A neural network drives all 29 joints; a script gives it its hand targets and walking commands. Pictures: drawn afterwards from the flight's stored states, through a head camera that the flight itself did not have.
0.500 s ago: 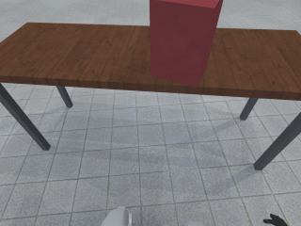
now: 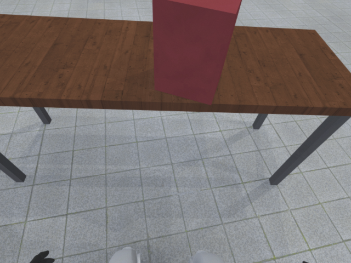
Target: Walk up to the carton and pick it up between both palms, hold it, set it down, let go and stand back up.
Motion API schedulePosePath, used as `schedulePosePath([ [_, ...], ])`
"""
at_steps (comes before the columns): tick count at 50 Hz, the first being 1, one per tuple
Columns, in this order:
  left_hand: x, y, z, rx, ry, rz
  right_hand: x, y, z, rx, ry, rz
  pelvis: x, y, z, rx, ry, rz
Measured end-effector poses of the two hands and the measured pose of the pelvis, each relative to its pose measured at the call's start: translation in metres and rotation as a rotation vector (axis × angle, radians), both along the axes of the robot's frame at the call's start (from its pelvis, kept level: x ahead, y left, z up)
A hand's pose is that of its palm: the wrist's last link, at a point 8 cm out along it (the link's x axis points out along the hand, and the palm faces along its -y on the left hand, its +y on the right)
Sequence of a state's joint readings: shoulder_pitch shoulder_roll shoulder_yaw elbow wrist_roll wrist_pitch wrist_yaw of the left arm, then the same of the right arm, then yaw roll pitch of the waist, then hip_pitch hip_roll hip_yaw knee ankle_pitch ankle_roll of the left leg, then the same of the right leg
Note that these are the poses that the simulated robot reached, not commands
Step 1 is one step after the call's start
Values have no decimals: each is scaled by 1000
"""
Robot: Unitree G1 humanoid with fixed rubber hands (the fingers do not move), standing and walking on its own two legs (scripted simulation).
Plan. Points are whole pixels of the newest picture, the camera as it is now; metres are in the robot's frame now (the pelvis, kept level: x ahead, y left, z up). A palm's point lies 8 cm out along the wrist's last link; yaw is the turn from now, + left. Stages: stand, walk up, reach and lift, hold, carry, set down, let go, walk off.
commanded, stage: walk up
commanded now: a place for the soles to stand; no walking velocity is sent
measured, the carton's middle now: (194, 45) +0.68 -0.03 +0.12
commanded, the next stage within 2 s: none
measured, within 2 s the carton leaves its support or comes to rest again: neither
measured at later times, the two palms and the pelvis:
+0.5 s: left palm out of the picture +0.09 +0.29 -0.10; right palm out of the picture +0.08 -0.34 -0.09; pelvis +0.00 -0.02 +0.02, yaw -1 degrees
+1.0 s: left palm out of the picture +0.11 +0.25 -0.06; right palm out of the picture +0.17 -0.41 -0.07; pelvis +0.10 -0.08 +0.03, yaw +1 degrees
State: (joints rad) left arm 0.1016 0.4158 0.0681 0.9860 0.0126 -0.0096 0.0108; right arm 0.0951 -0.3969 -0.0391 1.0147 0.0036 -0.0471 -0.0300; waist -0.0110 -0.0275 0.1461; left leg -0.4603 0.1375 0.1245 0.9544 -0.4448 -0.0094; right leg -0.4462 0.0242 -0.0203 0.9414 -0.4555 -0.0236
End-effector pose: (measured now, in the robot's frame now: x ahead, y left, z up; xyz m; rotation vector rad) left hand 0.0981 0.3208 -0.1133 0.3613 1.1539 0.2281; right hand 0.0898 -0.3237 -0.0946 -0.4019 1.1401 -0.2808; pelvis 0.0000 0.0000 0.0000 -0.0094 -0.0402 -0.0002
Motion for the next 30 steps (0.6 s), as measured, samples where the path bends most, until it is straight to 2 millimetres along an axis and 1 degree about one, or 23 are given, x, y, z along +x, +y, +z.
schedulePosePath([
  [5, 4, -10, 3, -4, -18, -15, 13, -9, 4, -1, -27, -11, -1, -6, 2, 20, -2, 0],
  [9, 5, -14, 4, -15, -12, -22, 18, -6, 7, 5, -50, -4, -2, -4, 4, 39, -11, -8],
  [12, 7, -17, 5, -24, -10, -21, 12, -4, 8, 8, -45, 6, -1, -4, 6, 34, -4, -14],
  [15, 8, -19, 8, -22, -17, -21, 3, -9, 5, 9, -24, 4, 0, -9, 6, 23, -11, -23],
  [20, -1, -26, 13, -20, -4, -13, -9, -14, 4, 28, 23, -23, 0, -20, 11, 22, -10, -15],
  [25, -10, -29, 15, -19, 30, -7, -14, -15, 5, 34, 42, -32, 0, -19, 16, 34, -14, -11],
  [28, -8, -33, 17, -37, 38, -8, -20, -14, 8, 45, 44, -31, 3, -19, 20, 41, -7, -14],
  [30, -2, -35, 22, -45, 32, -24, -27, -19, 11, 51, 40, -33, 8, -22, 22, 42, -1, -21],
])
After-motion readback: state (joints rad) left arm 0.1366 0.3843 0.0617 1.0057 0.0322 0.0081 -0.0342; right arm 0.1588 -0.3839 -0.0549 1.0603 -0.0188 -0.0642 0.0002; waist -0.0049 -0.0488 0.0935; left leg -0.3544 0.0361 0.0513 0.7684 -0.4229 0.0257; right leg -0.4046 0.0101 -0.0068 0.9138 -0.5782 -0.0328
